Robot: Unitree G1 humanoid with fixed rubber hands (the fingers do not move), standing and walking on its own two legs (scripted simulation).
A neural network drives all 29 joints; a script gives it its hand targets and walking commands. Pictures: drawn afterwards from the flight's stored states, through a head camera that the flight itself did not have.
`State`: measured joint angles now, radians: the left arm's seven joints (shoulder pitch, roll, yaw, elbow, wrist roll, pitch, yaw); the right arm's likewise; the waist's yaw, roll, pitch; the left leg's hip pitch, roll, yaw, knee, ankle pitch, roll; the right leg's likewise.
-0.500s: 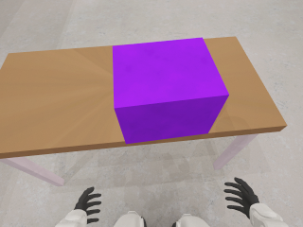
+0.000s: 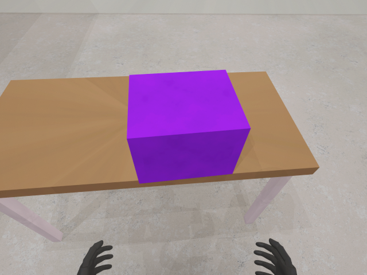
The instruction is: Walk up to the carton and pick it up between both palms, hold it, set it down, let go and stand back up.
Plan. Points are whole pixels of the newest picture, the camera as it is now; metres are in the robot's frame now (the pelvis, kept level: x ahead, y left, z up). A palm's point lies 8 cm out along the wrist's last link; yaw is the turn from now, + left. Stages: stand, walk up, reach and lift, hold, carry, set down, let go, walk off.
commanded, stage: reach and lift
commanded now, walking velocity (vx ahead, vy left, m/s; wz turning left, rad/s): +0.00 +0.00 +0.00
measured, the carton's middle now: (182, 126) +0.51 +0.03 -0.01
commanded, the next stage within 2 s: none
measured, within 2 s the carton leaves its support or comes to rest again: neither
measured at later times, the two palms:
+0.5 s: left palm (94, 237) +0.21 +0.23 -0.07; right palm (295, 244) +0.19 -0.22 -0.05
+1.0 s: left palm (90, 211) +0.26 +0.24 -0.04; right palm (295, 214) +0.25 -0.23 -0.03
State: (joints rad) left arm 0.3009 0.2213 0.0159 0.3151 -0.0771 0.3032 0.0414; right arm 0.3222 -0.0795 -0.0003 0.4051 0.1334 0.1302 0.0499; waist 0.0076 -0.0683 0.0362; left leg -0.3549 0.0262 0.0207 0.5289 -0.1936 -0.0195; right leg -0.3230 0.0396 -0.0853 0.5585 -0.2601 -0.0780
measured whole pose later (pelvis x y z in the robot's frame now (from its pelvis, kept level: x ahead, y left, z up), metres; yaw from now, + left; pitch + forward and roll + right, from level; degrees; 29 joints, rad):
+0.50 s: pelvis +0.05 +0.02 +0.01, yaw -3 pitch +1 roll +0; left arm 0.25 0.15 -0.02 0.49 -0.05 -0.09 0.11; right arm 0.22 -0.27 0.02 0.72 0.26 -0.28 0.18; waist 0.04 -0.05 0.00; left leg -0.23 0.02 0.07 0.44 -0.24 0.01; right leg -0.19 0.04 -0.03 0.42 -0.26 -0.04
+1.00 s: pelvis +0.04 +0.02 +0.00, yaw -3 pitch +2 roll +1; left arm 0.04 0.19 -0.01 0.73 -0.18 -0.39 0.10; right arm -0.01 -0.34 0.13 0.91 0.39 -0.52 0.16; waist 0.03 -0.02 -0.03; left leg -0.30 0.02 0.06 0.54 -0.27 0.00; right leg -0.28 0.03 -0.03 0.55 -0.31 -0.05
